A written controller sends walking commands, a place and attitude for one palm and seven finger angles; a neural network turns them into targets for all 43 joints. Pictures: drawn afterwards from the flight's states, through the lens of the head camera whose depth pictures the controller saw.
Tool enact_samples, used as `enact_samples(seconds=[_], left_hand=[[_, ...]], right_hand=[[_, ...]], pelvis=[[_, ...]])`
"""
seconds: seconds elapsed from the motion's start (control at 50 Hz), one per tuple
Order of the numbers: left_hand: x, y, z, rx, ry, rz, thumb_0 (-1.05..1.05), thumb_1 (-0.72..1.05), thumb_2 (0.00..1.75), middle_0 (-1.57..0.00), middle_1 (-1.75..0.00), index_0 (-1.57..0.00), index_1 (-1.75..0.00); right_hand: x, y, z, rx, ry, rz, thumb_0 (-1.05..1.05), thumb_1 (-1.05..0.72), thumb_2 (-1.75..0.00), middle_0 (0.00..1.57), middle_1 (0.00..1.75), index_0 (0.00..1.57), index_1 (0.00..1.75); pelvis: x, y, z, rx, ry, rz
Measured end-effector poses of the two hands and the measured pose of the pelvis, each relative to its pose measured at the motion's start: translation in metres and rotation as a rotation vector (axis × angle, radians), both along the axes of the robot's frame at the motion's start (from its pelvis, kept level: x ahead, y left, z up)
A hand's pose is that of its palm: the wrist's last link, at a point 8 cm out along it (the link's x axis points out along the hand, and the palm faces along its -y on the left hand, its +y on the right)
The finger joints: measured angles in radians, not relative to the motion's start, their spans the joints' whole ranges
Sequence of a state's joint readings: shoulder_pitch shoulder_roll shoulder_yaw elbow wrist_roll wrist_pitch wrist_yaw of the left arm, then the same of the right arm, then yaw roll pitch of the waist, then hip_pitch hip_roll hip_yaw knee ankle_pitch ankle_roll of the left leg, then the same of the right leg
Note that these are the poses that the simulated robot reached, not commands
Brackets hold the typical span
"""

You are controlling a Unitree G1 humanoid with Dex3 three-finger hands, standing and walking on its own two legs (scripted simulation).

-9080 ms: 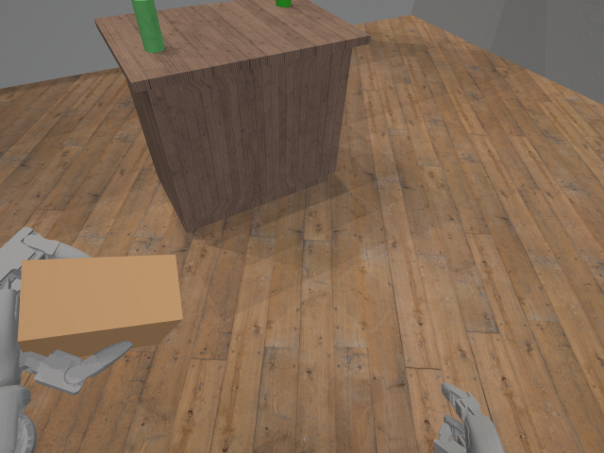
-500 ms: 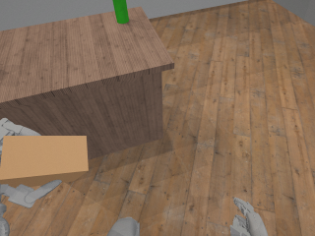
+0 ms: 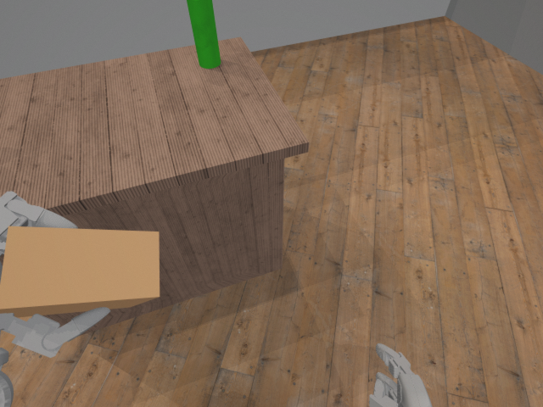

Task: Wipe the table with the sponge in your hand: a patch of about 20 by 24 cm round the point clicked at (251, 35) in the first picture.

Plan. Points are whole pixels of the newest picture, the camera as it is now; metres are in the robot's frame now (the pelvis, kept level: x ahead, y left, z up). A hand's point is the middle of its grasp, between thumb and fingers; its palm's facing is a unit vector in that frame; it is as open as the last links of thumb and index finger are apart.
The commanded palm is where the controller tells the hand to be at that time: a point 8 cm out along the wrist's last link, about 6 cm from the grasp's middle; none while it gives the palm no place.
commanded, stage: take the last steps up to it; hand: left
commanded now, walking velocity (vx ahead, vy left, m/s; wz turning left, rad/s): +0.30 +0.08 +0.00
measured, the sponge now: (103, 274) +0.23 +0.20 +0.16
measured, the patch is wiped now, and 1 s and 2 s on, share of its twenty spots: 0.00 0.00 0.00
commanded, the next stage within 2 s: come to a stop and stand still in 1.14 s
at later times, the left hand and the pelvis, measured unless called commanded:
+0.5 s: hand (58, 198) +0.31 +0.27 +0.18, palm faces +0.40 -0.82 -0.42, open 11.0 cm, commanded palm +0.25 +0.31 +0.18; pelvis +0.09 +0.03 +0.00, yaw -1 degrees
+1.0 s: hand (119, 159) +0.38 +0.23 +0.17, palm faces +0.37 -0.81 -0.45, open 10.9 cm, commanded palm +0.32 +0.28 +0.18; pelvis +0.16 +0.00 +0.01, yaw +0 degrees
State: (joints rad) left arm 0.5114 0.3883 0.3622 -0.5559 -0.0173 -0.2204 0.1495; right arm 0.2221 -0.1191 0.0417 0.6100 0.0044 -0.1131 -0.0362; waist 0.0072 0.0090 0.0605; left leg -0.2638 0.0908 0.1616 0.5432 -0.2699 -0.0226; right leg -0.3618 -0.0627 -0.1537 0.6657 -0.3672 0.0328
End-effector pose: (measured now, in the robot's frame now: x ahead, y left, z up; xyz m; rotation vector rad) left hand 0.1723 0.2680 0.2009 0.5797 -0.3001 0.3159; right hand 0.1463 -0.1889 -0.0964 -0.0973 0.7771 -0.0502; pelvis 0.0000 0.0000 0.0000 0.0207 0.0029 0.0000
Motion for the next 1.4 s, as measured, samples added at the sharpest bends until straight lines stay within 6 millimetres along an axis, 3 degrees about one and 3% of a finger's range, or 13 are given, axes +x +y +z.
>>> enact_samples(seconds=[0.1,0.22,0.32,0.44,0.56,0.7,0.78,0.88,1.0,1.1,1.2,1.3,1.4], left_hand=[[0.016,-0.006,-0.004,0.007,0.011,0.041,0.00,-0.57,1.02,-0.62,-1.39,-0.64,-1.37],[0.041,0.003,-0.012,-0.039,0.069,0.071,0.00,-0.57,1.02,-0.62,-1.39,-0.64,-1.37],[0.059,0.005,-0.014,-0.056,0.074,0.022,0.00,-0.57,1.02,-0.62,-1.39,-0.64,-1.37],[0.079,0.027,-0.007,-0.039,-0.043,-0.037,0.00,-0.57,1.02,-0.62,-1.39,-0.64,-1.37],[0.108,0.054,-0.005,-0.045,-0.084,0.007,0.00,-0.57,1.02,-0.62,-1.39,-0.64,-1.37],[0.119,0.038,-0.001,-0.058,-0.018,-0.011,0.00,-0.57,1.02,-0.62,-1.39,-0.64,-1.37],[0.127,0.026,-0.003,-0.019,0.027,0.005,0.00,-0.57,1.02,-0.62,-1.39,-0.64,-1.37],[0.146,0.013,-0.011,-0.018,0.034,0.054,0.00,-0.57,1.02,-0.62,-1.39,-0.64,-1.37],[0.172,0.001,-0.012,-0.065,0.050,0.025,0.00,-0.57,1.02,-0.62,-1.39,-0.64,-1.37],[0.184,0.002,-0.006,-0.030,0.047,-0.031,0.00,-0.57,1.02,-0.62,-1.39,-0.64,-1.37],[0.191,0.019,-0.003,-0.010,-0.021,-0.050,0.00,-0.57,1.02,-0.62,-1.39,-0.64,-1.37],[0.204,0.038,-0.010,-0.036,-0.031,0.009,0.00,-0.57,1.02,-0.62,-1.39,-0.64,-1.37],[0.209,0.028,-0.011,-0.078,0.002,0.032,0.00,-0.57,1.02,-0.62,-1.39,-0.64,-1.37]], right_hand=[[0.013,-0.022,-0.019,-0.021,0.064,0.008,0.02,-0.90,-0.90,0.21,0.30,0.20,0.30],[0.031,-0.055,0.001,-0.102,0.084,-0.029,0.02,-0.91,-0.90,0.20,0.30,0.20,0.30],[0.049,-0.068,0.021,-0.181,0.059,-0.046,0.02,-0.91,-0.90,0.20,0.30,0.20,0.30],[0.078,-0.053,0.031,-0.243,-0.006,-0.078,0.02,-0.91,-0.90,0.20,0.30,0.20,0.30],[0.104,-0.006,0.030,-0.144,-0.043,-0.064,0.02,-0.91,-0.90,0.20,0.30,0.20,0.30],[0.118,0.029,0.020,-0.031,-0.022,-0.002,0.02,-0.90,-0.90,0.20,0.30,0.20,0.30],[0.126,0.024,0.007,-0.010,0.008,0.014,0.02,-0.90,-0.90,0.21,0.30,0.21,0.30],[0.140,-0.007,-0.012,-0.032,0.048,0.010,0.02,-0.90,-0.90,0.21,0.30,0.21,0.30],[0.155,-0.049,0.006,-0.118,0.073,-0.034,0.02,-0.91,-0.90,0.20,0.30,0.20,0.30],[0.171,-0.065,0.025,-0.188,0.046,-0.065,0.02,-0.91,-0.90,0.20,0.30,0.20,0.30],[0.189,-0.057,0.028,-0.226,0.002,-0.092,0.02,-0.91,-0.90,0.20,0.30,0.20,0.30],[0.204,-0.025,0.023,-0.152,-0.016,-0.077,0.02,-0.91,-0.90,0.20,0.30,0.20,0.30],[0.210,0.004,0.017,-0.057,-0.013,0.003,0.02,-0.91,-0.90,0.20,0.30,0.20,0.30]], pelvis=[[0.016,-0.009,-0.005,0.002,-0.017,0.016],[0.034,-0.008,0.010,0.019,-0.003,0.011],[0.050,0.000,0.013,0.019,-0.002,0.013],[0.078,0.025,-0.001,-0.007,-0.020,0.000],[0.093,0.035,0.001,-0.017,-0.022,-0.004],[0.112,0.033,0.009,-0.025,0.005,-0.010],[0.125,0.021,0.005,-0.015,0.008,-0.012],[0.139,0.006,-0.003,-0.014,-0.004,-0.001],[0.156,0.001,0.009,0.018,0.001,-0.002],[0.169,0.005,0.011,0.021,0.002,-0.001],[0.186,0.021,-0.001,0.003,-0.017,-0.012],[0.194,0.024,-0.001,-0.003,-0.020,-0.013],[0.197,0.015,0.004,-0.013,-0.012,-0.006]])
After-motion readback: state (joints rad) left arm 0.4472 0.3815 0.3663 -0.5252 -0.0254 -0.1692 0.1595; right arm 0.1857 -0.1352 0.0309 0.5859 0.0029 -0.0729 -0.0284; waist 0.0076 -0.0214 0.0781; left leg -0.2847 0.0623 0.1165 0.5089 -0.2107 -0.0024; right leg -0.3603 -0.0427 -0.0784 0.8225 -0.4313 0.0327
